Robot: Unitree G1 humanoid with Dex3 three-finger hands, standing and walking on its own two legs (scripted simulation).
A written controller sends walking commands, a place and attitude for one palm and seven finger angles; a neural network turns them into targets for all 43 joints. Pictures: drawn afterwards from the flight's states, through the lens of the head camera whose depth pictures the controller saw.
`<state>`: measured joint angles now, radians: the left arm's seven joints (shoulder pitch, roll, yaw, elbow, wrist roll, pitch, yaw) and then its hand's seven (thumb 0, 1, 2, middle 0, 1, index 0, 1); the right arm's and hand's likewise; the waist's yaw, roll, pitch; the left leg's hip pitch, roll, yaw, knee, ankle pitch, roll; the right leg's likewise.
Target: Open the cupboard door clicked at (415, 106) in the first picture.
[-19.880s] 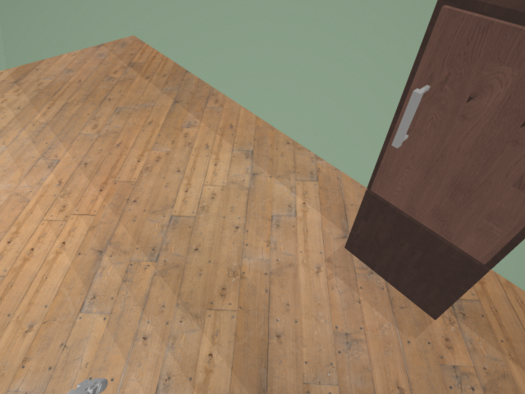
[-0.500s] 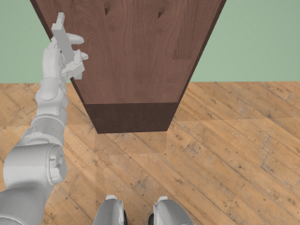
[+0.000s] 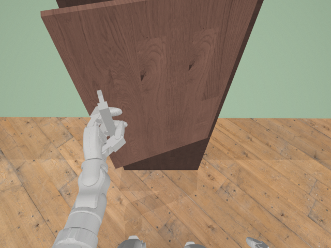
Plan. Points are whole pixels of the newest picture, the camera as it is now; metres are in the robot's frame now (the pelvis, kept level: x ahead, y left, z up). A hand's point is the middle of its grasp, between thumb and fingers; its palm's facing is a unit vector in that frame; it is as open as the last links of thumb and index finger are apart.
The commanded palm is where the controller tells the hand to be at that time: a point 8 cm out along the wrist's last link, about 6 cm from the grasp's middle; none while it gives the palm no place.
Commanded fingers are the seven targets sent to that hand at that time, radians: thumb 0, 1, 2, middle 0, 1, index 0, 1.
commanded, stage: pull the door open along its arc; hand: left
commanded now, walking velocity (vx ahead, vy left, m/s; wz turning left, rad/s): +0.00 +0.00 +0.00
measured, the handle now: (109, 121) +0.41 +0.14 +0.05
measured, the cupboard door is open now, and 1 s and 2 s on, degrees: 21 41 47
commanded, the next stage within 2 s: open thumb and fingers to let go in 0.54 s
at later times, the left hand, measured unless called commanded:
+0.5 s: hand (151, 171) +0.28 +0.03 +0.05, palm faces +0.36 -0.93 -0.01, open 5.5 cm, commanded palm +0.22 +0.07 +0.05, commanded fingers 0.00 0.90 0.90 -0.40 -1.35 -0.40 -1.35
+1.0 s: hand (157, 174) +0.28 +0.02 +0.05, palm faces +0.37 -0.93 -0.02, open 8.9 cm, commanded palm +0.23 +0.06 +0.05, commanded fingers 0.00 -0.43 0.33 -0.31 -1.21 -0.31 -1.21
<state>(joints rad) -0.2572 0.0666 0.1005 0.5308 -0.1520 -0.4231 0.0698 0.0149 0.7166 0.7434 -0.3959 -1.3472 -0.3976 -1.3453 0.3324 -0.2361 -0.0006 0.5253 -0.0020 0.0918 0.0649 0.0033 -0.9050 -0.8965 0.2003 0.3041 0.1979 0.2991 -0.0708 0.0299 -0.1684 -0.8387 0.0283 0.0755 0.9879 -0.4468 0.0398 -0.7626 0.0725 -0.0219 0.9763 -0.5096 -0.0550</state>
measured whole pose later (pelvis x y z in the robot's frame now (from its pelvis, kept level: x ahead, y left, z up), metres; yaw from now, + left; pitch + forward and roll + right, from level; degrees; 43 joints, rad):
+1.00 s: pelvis -0.01 -0.06 -0.01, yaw +5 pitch +13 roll +3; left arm 0.13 -0.09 -0.23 0.16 0.05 -0.31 0.52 0.00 0.20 0.60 -0.36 -1.27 -0.41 -1.27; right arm 0.20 -0.20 0.00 0.56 -0.06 -0.01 0.02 0.01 -0.90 -0.90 0.20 0.30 0.20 0.30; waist -0.02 0.04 -0.16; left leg -0.80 -0.02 -0.05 0.99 -0.42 -0.03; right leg -0.73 0.06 -0.11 1.04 -0.55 -0.14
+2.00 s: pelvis -0.03 +0.00 -0.02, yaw +2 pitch +12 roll +0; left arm 0.18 -0.02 -0.39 0.08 0.07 -0.32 0.24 -0.02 -0.50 0.30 -0.21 -0.33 -0.20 -0.33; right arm 0.25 -0.20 0.02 0.43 -0.02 0.05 0.05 0.01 -0.90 -0.90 0.20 0.30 0.20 0.30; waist -0.03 0.04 -0.15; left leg -0.85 -0.03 0.02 1.10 -0.45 0.03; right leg -0.78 0.05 -0.04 1.12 -0.55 -0.06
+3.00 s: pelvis -0.02 -0.01 -0.03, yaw +2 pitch +13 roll -1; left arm 0.58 0.17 -0.14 -0.31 -0.12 -0.38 -0.06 -0.02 -0.50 0.30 -0.15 -0.30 -0.16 -0.30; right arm 0.25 -0.22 0.00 0.37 0.02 0.00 -0.02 0.01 -0.90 -0.90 0.20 0.30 0.20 0.30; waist 0.01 0.06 -0.16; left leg -0.91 -0.01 -0.01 1.18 -0.50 0.02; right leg -0.82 0.06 -0.08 1.17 -0.59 -0.07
